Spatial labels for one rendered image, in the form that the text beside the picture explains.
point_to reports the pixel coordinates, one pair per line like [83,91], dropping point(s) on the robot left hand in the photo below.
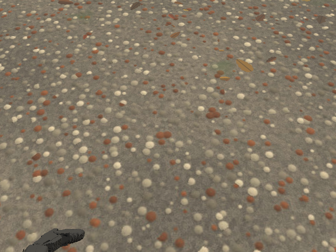
[54,239]

